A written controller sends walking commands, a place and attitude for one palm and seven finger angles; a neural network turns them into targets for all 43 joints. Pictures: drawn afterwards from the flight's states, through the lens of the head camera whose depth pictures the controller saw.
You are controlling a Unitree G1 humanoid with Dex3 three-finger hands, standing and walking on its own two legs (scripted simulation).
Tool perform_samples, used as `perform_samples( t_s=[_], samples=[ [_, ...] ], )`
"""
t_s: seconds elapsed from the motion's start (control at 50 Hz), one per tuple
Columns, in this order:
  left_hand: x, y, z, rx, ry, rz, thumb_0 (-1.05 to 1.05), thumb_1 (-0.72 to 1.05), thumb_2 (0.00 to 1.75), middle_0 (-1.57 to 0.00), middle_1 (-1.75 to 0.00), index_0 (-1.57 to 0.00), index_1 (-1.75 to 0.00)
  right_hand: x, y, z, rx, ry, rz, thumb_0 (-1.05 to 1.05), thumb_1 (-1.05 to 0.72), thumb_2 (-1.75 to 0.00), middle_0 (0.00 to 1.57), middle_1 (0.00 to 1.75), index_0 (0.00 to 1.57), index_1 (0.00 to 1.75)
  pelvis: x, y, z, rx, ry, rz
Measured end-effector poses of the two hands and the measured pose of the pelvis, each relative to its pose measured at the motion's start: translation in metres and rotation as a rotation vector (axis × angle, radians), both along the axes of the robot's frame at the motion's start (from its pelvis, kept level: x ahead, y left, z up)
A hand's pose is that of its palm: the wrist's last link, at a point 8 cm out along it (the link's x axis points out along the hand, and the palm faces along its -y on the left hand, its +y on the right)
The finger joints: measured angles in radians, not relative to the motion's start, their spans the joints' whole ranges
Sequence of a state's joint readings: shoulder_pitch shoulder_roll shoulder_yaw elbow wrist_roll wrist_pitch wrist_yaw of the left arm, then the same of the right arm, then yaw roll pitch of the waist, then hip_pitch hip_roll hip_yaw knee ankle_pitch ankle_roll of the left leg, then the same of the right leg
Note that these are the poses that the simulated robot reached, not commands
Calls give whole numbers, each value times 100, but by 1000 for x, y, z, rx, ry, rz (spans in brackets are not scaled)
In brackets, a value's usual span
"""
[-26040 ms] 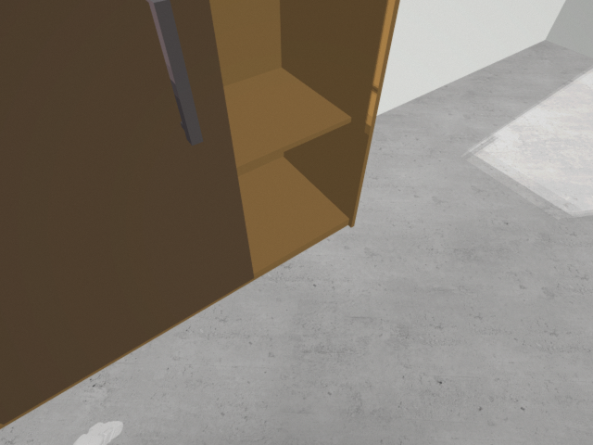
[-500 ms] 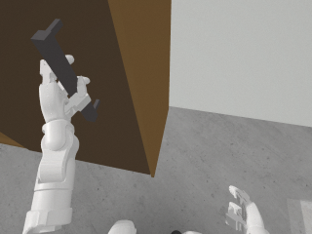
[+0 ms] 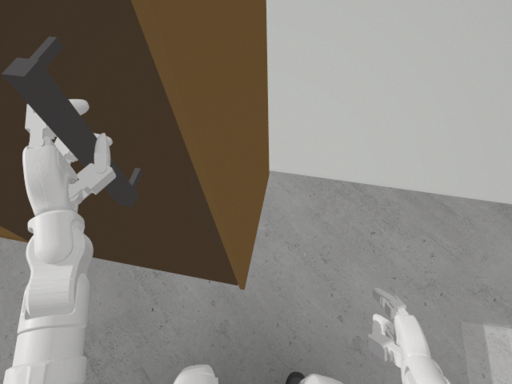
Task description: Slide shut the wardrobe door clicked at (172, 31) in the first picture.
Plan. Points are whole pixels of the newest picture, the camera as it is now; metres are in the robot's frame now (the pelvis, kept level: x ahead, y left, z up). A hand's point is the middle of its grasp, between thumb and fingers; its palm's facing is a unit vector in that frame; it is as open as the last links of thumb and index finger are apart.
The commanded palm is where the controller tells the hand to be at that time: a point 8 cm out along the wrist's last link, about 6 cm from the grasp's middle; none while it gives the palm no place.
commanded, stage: stop walking and hold the door there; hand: left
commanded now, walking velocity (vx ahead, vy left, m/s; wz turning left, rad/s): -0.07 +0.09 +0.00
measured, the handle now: (97, 138) +0.39 +0.27 +0.14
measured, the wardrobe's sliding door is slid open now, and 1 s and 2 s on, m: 0.00 0.00 0.00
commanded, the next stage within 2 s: loosen the grip on the handle in 1.28 s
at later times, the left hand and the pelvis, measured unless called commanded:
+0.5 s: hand (96, 167) +0.34 +0.25 +0.15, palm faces +0.27 -0.95 -0.17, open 7.0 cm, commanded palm +0.30 +0.27 +0.14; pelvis -0.03 +0.07 +0.00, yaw -5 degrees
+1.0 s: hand (97, 167) +0.34 +0.25 +0.15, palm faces +0.22 -0.97 -0.13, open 7.0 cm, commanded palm +0.30 +0.27 +0.14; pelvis -0.01 +0.10 +0.00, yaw -4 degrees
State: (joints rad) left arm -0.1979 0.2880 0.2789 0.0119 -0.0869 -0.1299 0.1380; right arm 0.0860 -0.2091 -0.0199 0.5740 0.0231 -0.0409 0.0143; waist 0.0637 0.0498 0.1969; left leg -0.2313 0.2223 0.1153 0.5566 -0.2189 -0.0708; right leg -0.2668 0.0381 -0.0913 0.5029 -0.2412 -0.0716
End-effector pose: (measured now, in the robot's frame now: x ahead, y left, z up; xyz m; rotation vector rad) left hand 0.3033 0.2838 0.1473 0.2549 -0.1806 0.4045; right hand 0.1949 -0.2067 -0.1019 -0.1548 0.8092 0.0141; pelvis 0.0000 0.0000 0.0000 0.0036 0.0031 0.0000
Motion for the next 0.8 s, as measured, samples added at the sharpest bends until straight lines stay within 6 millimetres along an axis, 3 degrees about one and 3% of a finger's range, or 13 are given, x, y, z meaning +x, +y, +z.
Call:
perform_samples(
  t_s=[0.12,0.22,0.42,0.52,0.64,0.8],
  samples=[
    [-1,2,4,26,43,-3,-8,63,80,-43,-138,-14,-134,-17,-31,2,-54,-50,-140,2,-90,-90,20,30,20,29,-4,13,-3,10,14,-27],
    [-1,3,5,-4,50,-28,-6,65,78,-40,-137,-14,-134,-46,-32,10,-97,-53,-203,2,-90,-90,20,30,20,29,-14,26,-3,20,-8,-43],
    [-2,7,6,-47,71,-109,-4,68,75,-34,-136,-13,-130,-117,8,5,-85,13,-265,2,-90,-90,20,30,20,29,-32,60,0,15,-28,-72],
    [-1,9,5,-64,64,-143,-3,68,75,-34,-137,-14,-131,-140,35,-7,-67,84,-264,2,-90,-90,20,30,20,29,-32,76,0,16,-34,-80],
    [0,10,4,-81,54,-173,-3,68,76,-36,-138,-14,-133,-142,60,-15,-45,124,-246,2,-90,-90,20,30,20,29,-28,89,0,14,-38,-85],
    [1,11,3,-91,40,-195,-3,68,78,-39,-139,-13,-134,-107,74,-9,-42,73,-209,2,-90,-90,20,30,20,29,-20,99,1,14,-35,-82]
  ],
)
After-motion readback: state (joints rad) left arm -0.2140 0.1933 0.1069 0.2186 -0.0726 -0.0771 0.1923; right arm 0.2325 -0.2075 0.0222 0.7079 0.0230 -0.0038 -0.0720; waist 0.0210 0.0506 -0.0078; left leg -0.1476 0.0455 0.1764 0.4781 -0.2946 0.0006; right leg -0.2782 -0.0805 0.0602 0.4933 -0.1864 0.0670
